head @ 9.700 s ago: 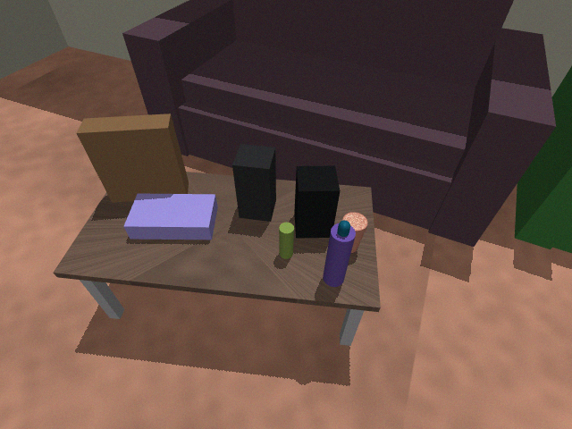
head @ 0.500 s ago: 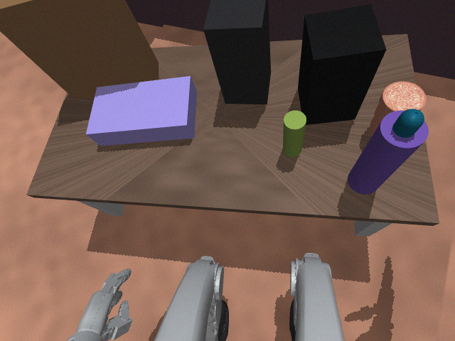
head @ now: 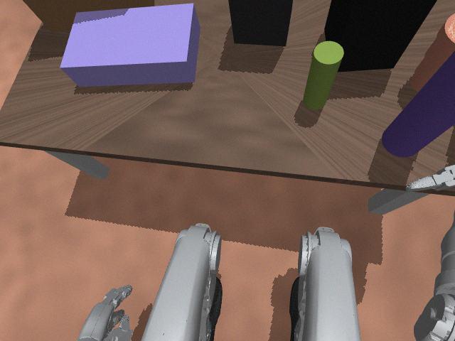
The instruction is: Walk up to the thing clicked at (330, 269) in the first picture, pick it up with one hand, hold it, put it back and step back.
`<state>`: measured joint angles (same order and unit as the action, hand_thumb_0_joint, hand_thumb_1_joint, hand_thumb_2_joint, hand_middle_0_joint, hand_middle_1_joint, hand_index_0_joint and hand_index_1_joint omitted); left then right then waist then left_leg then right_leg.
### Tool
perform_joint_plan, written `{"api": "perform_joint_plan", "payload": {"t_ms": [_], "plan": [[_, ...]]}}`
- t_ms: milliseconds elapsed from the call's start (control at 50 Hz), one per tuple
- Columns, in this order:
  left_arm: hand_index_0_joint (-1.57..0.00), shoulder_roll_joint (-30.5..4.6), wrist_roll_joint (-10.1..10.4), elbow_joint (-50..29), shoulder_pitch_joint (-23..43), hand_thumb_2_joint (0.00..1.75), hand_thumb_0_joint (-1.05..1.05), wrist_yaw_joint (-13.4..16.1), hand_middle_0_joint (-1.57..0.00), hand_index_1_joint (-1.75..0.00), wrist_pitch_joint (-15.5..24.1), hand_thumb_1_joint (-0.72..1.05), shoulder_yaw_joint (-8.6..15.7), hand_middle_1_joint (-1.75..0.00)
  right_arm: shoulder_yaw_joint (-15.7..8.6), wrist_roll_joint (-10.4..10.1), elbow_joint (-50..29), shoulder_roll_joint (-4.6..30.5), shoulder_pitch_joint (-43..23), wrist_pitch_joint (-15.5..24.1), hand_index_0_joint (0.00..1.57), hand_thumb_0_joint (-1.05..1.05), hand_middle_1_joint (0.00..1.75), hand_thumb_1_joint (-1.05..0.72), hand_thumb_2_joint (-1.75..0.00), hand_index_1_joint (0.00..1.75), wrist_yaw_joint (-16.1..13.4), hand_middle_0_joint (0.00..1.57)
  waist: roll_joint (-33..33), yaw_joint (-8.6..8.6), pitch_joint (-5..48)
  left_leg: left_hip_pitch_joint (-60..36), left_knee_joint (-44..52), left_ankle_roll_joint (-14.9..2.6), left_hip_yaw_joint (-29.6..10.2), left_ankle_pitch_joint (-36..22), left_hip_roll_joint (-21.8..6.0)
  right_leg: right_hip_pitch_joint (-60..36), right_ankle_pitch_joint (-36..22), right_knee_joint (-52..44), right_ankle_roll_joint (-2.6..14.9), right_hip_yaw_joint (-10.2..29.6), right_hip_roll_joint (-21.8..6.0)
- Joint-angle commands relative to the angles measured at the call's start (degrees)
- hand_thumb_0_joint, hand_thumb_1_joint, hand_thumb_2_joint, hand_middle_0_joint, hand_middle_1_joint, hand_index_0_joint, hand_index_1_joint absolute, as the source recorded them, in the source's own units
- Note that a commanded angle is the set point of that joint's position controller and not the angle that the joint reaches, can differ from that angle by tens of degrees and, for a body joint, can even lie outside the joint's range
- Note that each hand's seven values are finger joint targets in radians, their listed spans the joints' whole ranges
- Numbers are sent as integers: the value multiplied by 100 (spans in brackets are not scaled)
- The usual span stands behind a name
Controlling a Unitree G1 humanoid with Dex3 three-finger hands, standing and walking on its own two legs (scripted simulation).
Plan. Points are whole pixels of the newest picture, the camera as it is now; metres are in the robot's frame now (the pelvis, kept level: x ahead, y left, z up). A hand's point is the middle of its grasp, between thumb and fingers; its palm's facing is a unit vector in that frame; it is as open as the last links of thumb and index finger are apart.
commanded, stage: close in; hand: right
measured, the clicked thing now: (444, 99) +0.47 -0.28 +0.06
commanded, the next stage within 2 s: rest palm in 0.30 s
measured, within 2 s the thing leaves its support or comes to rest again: leaves its support in 1.68 s
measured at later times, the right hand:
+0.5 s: hand (428, 131) +0.44 -0.28 +0.01, palm faces +0.29 +0.96 +0.01, open 17.1 cm
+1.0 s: hand (420, 124) +0.46 -0.27 +0.01, palm faces +0.29 +0.96 +0.01, open 15.7 cm
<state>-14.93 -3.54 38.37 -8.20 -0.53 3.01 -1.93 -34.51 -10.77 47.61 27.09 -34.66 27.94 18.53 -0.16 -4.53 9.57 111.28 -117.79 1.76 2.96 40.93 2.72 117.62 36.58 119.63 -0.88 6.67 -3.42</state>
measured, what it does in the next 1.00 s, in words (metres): stands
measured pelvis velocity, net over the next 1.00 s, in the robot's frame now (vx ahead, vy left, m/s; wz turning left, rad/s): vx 0.01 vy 0.01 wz -0.01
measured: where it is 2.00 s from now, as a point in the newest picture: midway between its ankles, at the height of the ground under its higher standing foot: (252, 331)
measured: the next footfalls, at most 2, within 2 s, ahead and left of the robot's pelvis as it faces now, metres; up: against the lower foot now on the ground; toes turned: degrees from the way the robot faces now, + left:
none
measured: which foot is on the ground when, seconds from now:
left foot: down 0.00-1.00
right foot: down 0.00-1.00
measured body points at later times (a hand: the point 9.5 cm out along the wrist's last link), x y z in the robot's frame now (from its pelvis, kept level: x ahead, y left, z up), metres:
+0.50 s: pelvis +0.01 +0.01 +0.00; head +0.21 -0.03 +0.41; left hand +0.17 +0.27 -0.12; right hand +0.42 -0.33 +0.01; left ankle +0.08 +0.13 -0.39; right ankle +0.09 -0.13 -0.39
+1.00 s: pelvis +0.01 +0.01 +0.00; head +0.21 -0.03 +0.40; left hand +0.15 +0.27 -0.13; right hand +0.44 -0.32 +0.01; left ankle +0.08 +0.13 -0.39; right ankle +0.09 -0.13 -0.39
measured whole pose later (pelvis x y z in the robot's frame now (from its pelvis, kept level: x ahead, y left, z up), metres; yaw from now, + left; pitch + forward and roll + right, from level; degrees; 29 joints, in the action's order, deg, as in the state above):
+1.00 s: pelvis +0.01 +0.01 +0.00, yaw -1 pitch +35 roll +4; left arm -15.4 -3.8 37.7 -6.8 -1.6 -0.7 0.1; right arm -29.9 -9.1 47.4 23.7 -37.4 28.9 11.6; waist -0.2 -4.3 10.1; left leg 111.9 -118.4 0.6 2.4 41.7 3.0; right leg 116.9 37.4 119.0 -2.0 6.1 -3.9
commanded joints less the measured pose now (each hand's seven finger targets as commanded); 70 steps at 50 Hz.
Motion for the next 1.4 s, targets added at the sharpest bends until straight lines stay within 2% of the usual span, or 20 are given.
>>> {"api": "perform_joint_plan", "payload": {"t_ms": [0,20,40,80,120,160,340,380,640,820,880,960,1000,1040,1100,1180,1240,1300,1360,1380], "plan": [[-20,-1192,47,-503,-511,89,0,82,-20,-30,98,90,466,-30,-288,-77,-1490,1852,-1597,374,5,0,4,50,-4,4,-326,5,1029,245,3662,-1475,1615,-409,182,-742,102,-3136,-321,-1660,225,-282,63],[-20,-1167,48,-491,-485,89,0,89,-20,-30,71,91,467,-30,-246,-63,-1479,1797,-1568,377,5,0,4,48,-4,4,-364,5,1037,244,3586,-1493,1625,-416,148,-804,96,-3142,-387,-1641,226,-305,60],[-21,-1107,40,-474,-469,89,0,61,-20,-30,74,90,457,-31,126,-59,-909,1203,-1373,326,5,0,4,47,-4,4,-336,5,837,62,3194,-1447,1661,-396,149,-729,91,-2813,-255,-1628,245,-303,71],[-21,-1025,49,-503,-470,89,0,44,-20,-30,40,90,435,-30,-191,-57,-1170,1561,-1359,416,5,0,4,50,-5,4,-395,5,645,193,3183,-1609,1717,-387,80,-796,88,-2586,-326,-1575,279,-314,69],[-21,-1010,39,-506,-395,89,0,34,-20,-30,20,91,434,-31,97,-84,-845,1093,-1197,412,5,0,4,45,-4,4,-329,6,454,66,2986,-1572,1726,-373,51,-851,88,-2519,-374,-1504,299,-315,59],[-21,-1086,27,-488,-424,89,0,33,-21,-30,-3,90,488,-31,-48,-91,-1206,1406,-1452,476,5,0,4,46,-5,4,-319,6,638,133,3267,-1656,1692,-377,-1,-1050,77,-2677,-589,-1438,290,-333,56],[-21,-1118,-29,-458,-468,89,0,-25,-21,-30,-109,90,548,-31,195,-15,-1112,1028,-1527,517,4,0,4,42,-5,4,-361,6,760,133,3626,-1626,1453,-388,101,-1440,85,-3095,-1032,-1372,229,-310,40],[-21,-1127,-38,-504,-446,89,0,-21,-20,-30,-140,90,568,-31,20,4,-1592,1348,-1736,570,4,0,4,43,-5,4,-421,6,814,215,3945,-1884,1495,-376,49,-1521,82,-3093,-1071,-1348,240,-338,36],[-21,-1071,-31,-444,-457,91,0,-29,-21,-31,-218,89,571,-31,300,52,-1121,918,-1494,464,18,0,4,52,0,4,-599,20,678,118,3529,-1640,1472,-407,107,-1314,101,-2938,-867,-1403,230,-328,43],[-21,-1145,-17,-443,-485,90,0,-18,-20,-31,-221,90,588,-31,307,105,-1310,1158,-1887,508,39,0,21,48,-7,21,-597,41,793,100,3700,-1600,1451,-417,109,-1155,95,-2971,-719,-1392,227,-324,48],[-21,-1091,-33,-415,-497,90,0,-35,-20,-31,-233,90,572,-31,443,114,-900,835,-1660,455,46,0,27,45,-11,27,-614,48,717,57,3456,-1492,1455,-424,144,-1056,101,-2863,-624,-1417,221,-320,55],[-20,-1140,-35,-468,-564,90,0,-27,-20,-30,-265,90,602,-31,286,160,-1307,1180,-1986,478,57,0,37,38,-19,37,-733,59,827,116,3793,-1682,1439,-433,116,-1214,88,-3037,-783,-1418,217,-343,55],[-20,-1110,-36,-409,-550,91,0,-38,-20,-31,-257,89,595,-31,411,135,-1014,849,-1743,423,67,0,45,34,-25,45,-705,68,700,47,3550,-1548,1398,-417,161,-1241,94,-2937,-803,-1406,219,-296,48],[-20,-1181,-22,-438,-567,90,0,-11,-20,-30,-278,90,616,-31,121,162,-1456,1394,-1966,466,77,0,52,31,-30,53,-772,78,840,177,3816,-1660,1431,-429,114,-1250,90,-3049,-837,-1403,218,-332,47],[-20,-1130,-30,-427,-563,91,0,-12,-20,-30,-284,89,627,-30,433,127,-1062,826,-1733,349,90,0,66,20,-42,66,-750,91,656,11,3638,-1742,1562,-404,112,-1211,106,-2954,-730,-1414,235,-336,45],[-20,-1150,-1,-436,-545,90,0,8,-20,-30,-281,90,597,-30,128,141,-1398,1405,-1942,389,102,0,78,3,-55,78,-803,103,756,170,3639,-1718,1542,-422,92,-1070,100,-2860,-624,-1474,236,-355,48],[-20,-1114,-3,-403,-550,90,0,27,-20,-30,-267,90,600,-30,350,103,-1003,997,-1802,341,111,0,88,-9,-65,88,-748,112,613,-1,3495,-1696,1587,-406,114,-1115,107,-2852,-640,-1451,244,-333,38],[-20,-1153,-14,-405,-609,89,0,51,-20,-30,-277,90,611,-30,76,141,-1244,1509,-1978,388,119,0,98,-24,-77,99,-784,121,740,108,3650,-1806,1624,-413,63,-1189,106,-2918,-737,-1441,244,-375,33],[-20,-1101,-19,-400,-570,88,0,39,-20,-29,-265,91,612,-30,326,63,-1025,962,-1739,331,125,0,113,-34,-96,114,-714,126,570,33,3606,-1915,1612,-388,72,-1430,105,-2891,-934,-1387,260,-354,29],[-21,-1136,-1,-401,-580,88,0,41,-20,-29,-254,91,627,-30,195,65,-1201,1145,-1790,339,127,0,116,-35,-99,117,-725,127,648,107,3587,-1769,1605,-409,89,-1333,110,-2936,-884,-1439,250,-341,33]]}}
